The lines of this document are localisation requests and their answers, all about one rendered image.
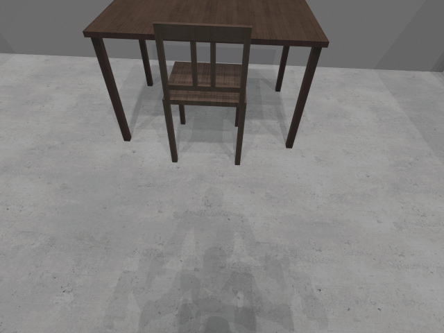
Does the table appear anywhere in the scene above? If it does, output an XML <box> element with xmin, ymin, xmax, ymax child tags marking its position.
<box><xmin>83</xmin><ymin>0</ymin><xmax>329</xmax><ymax>148</ymax></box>

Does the chair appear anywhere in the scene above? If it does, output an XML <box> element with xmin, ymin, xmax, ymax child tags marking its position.
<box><xmin>153</xmin><ymin>22</ymin><xmax>252</xmax><ymax>165</ymax></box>

